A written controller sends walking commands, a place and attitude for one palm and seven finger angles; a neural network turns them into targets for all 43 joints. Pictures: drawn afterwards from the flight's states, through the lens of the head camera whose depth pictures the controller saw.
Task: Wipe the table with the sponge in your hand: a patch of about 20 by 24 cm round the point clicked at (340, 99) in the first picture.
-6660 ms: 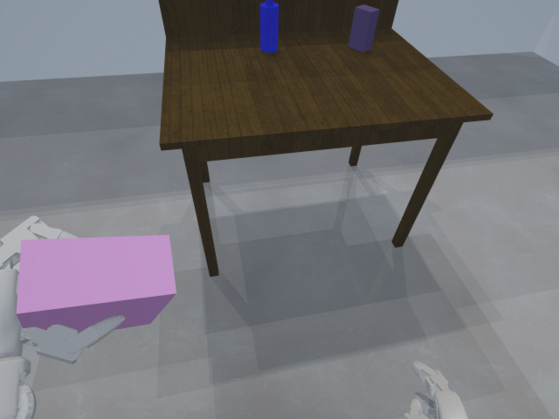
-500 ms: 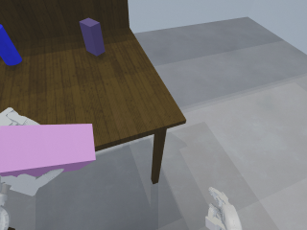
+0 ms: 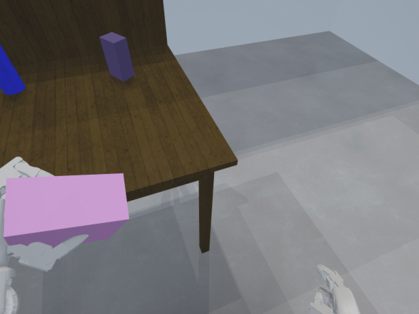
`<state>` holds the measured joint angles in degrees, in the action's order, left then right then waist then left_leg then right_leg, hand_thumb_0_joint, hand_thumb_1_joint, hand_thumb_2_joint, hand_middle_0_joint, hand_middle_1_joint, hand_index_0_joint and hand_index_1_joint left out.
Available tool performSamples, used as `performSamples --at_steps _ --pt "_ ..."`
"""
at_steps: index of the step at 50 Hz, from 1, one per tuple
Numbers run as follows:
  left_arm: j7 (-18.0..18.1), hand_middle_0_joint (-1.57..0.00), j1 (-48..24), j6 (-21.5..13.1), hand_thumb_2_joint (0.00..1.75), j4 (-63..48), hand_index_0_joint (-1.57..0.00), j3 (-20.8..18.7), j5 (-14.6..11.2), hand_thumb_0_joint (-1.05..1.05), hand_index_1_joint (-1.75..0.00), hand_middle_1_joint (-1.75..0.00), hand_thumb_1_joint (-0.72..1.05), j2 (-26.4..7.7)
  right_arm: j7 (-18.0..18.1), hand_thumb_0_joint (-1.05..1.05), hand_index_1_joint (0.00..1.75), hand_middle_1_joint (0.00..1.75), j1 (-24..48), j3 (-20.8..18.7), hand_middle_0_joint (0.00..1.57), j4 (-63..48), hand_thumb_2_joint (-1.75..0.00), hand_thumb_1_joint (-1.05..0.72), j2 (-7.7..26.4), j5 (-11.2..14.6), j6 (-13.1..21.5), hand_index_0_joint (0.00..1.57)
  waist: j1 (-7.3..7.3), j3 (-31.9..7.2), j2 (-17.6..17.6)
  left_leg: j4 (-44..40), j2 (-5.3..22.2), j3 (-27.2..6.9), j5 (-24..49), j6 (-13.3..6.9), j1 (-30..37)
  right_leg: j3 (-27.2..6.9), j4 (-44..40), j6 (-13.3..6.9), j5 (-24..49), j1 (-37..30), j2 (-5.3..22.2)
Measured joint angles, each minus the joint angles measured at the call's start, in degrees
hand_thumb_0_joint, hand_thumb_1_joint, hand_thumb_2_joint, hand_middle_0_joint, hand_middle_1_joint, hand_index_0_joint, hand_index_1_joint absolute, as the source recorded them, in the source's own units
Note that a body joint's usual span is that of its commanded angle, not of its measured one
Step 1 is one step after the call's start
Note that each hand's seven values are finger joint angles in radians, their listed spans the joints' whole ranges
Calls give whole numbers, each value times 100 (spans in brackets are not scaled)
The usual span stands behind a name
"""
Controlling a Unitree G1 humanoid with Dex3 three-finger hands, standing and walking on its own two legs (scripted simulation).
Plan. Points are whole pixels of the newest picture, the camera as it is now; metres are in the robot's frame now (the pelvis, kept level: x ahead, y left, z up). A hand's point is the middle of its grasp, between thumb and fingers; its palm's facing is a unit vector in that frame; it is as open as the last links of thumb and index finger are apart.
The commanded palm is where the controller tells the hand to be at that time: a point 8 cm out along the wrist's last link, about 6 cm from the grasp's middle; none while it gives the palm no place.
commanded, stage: come to a stop and stand still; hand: left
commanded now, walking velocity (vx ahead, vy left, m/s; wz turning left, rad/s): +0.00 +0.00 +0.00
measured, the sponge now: (85, 213) +0.23 +0.20 +0.14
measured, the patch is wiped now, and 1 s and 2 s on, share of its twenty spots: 0.00 0.00 0.00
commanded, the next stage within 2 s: look again from close up in 0.44 s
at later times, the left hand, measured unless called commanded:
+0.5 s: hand (41, 224) +0.20 +0.25 +0.16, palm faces +0.39 -0.83 -0.39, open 10.1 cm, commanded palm +0.15 +0.29 +0.18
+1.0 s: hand (29, 187) +0.25 +0.29 +0.16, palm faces +0.36 -0.84 -0.41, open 10.1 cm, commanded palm +0.18 +0.31 +0.18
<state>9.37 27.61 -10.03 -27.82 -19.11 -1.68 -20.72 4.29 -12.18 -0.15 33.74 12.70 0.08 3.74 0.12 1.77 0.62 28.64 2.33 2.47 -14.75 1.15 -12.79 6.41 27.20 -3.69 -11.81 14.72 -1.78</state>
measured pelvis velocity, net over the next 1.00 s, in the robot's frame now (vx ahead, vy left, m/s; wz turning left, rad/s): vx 0.01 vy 0.04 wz -0.03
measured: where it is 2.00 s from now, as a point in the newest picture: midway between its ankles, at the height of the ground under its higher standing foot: outside the picture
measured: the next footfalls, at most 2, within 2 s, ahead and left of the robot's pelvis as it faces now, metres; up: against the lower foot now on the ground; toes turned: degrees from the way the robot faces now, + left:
right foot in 1.66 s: +0.13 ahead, +0.01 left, +0.00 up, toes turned +0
left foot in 1.94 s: +0.18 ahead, +0.32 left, +0.00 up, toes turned +1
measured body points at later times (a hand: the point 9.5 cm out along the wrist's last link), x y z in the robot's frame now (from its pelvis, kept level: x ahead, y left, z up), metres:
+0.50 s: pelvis -0.02 +0.01 +0.00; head -0.01 +0.00 +0.45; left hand +0.17 +0.29 +0.18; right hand +0.13 -0.22 -0.09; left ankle +0.01 +0.13 -0.74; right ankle +0.03 -0.07 -0.74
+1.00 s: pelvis +0.01 +0.04 +0.00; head +0.05 +0.05 +0.45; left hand +0.23 +0.33 +0.18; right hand +0.18 -0.19 -0.08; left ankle +0.01 +0.13 -0.74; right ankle +0.03 -0.07 -0.74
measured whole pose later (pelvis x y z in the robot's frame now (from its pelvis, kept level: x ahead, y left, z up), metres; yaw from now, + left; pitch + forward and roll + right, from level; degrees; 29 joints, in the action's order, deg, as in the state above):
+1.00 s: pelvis +0.01 +0.04 +0.00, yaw -2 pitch +1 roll -1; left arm 6.3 22.6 -11.5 -25.7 -23.0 -2.0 -21.9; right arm 1.6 -11.0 2.1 32.9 11.8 -1.0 6.5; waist 0.3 4.1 1.5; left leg 27.2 -1.4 1.6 -15.2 -2.2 -12.6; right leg 2.5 25.1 -1.2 -10.8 14.9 -0.9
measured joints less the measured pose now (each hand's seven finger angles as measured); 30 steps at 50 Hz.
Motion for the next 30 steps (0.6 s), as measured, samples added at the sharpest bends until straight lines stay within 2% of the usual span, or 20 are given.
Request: performSamples --at_steps 8,16,27,29,30 --pt "-25 -75 -15 94 100 172 -75 216 -36 -1 -133 -134 -51 171 -81 2 30 30 -30 86 21 133 -90 -91 -83 -12 -39 20 10 -153 -245 169 3 -158 7 -38 -154 47 -113 -79 143 15 -76" --pt "-13 -75 -76 165 100 314 -75 189 8 -1 -133 -134 -51 97 -46 2 30 30 -195 211 21 172 -90 -91 -177 -43 -94 20 27 -133 -156 -225 -74 -94 238 -61 13 -35 -375 65 315 -78 -18" --pt "-2 -75 -18 136 100 249 -75 198 4 -1 -133 -134 -51 112 -76 2 30 30 -152 164 21 177 -90 -90 -110 -37 1 20 -8 -74 -168 -212 -82 -69 225 -82 -24 -61 -423 24 364 -61 -16" --pt "-187 -75 -743 -15 100 527 -75 117 81 -1 -133 -134 -51 -403 79 2 30 30 -295 251 21 -29 -90 -91 -52 114 78 20 84 14 -142 21 -104 -208 138 -113 -212 19 -129 143 112 93 -1" --pt "-250 -75 -1211 -166 100 805 -75 -31 83 -1 -133 -134 -51 -627 50 2 30 30 -309 264 21 -19 -90 -91 -54 118 177 20 146 19 -92 153 -122 -246 109 -98 -334 44 -13 123 102 196 14"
